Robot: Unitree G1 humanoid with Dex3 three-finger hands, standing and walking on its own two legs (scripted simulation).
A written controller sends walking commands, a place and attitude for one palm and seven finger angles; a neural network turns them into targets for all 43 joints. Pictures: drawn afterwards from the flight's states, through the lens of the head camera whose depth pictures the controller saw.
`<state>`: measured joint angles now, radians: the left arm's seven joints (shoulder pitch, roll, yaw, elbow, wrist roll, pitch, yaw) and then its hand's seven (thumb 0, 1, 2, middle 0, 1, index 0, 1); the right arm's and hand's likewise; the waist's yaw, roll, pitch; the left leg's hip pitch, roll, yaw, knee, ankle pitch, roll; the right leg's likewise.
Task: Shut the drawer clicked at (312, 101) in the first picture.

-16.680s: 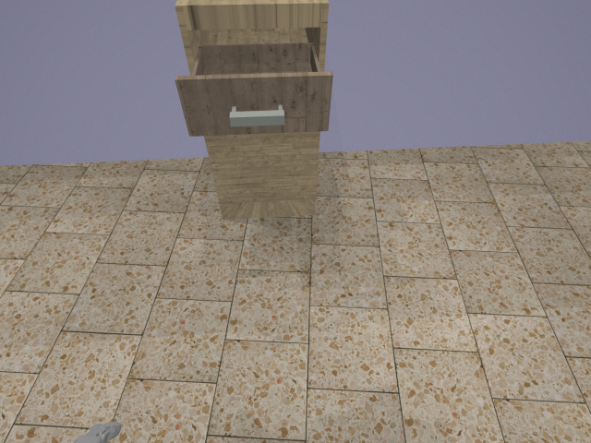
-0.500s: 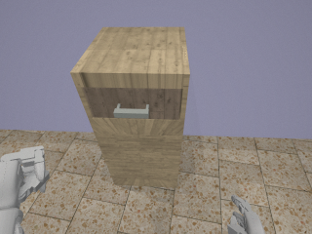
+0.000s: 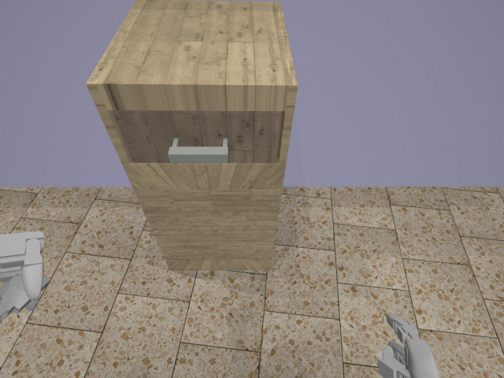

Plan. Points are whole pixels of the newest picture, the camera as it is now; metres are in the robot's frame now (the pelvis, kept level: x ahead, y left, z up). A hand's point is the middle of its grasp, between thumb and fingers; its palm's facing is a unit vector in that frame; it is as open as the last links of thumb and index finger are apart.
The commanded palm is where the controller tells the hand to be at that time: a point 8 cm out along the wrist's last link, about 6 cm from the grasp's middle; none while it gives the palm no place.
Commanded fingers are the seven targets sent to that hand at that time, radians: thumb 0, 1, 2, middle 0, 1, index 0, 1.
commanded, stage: step back with the hand held close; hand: left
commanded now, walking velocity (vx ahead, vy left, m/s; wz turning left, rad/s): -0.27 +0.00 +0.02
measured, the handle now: (199, 148) +0.59 +0.16 -0.02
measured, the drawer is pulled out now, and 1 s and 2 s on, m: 0.00 0.00 0.00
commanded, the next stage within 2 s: stop stepping back and stand still in 1.02 s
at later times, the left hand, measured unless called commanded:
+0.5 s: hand (4, 317) +0.15 +0.25 +0.17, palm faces +0.35 -0.78 -0.52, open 3.2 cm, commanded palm +0.07 +0.29 +0.18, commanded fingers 0.00 0.90 0.90 -1.40 -1.60 -1.40 -1.60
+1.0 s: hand out of the picture +0.05 +0.18 +0.18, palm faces +0.25 -0.76 -0.60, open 3.2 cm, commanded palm +0.00 +0.21 +0.18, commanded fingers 0.00 0.90 0.90 -1.40 -1.60 -1.40 -1.60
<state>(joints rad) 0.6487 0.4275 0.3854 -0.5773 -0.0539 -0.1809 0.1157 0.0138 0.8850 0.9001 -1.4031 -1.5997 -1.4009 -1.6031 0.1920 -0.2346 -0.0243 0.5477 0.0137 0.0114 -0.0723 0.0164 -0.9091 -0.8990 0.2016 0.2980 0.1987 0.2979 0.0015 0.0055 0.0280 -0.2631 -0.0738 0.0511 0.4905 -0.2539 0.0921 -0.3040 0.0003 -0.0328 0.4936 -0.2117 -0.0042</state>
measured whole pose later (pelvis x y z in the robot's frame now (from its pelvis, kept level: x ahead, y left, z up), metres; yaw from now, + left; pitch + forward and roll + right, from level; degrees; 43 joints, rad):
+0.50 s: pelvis -0.04 +0.00 +0.00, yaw +3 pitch +4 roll -3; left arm 0.61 0.44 0.42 -0.62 0.00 -0.26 0.13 0.01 0.88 0.90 -1.41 -1.60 -1.41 -1.60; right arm 0.25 -0.21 -0.02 0.57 -0.01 -0.06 -0.08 0.02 -0.91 -0.90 0.20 0.30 0.20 0.30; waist -0.03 0.00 0.00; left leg -0.41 -0.05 -0.01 0.54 -0.20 0.10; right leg -0.32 0.07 0.03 0.70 -0.28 0.01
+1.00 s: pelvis -0.15 -0.06 +0.01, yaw -4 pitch +6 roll +0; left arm 0.74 0.46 0.51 -0.61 -0.09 -0.27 0.09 0.01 0.88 0.90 -1.40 -1.60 -1.40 -1.60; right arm 0.14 -0.23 0.01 0.58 0.03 0.00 -0.06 0.02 -0.91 -0.90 0.20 0.30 0.20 0.30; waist 0.01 -0.01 -0.02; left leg -0.39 -0.01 0.08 0.55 -0.11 0.02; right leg -0.20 0.06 -0.04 0.49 -0.28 0.00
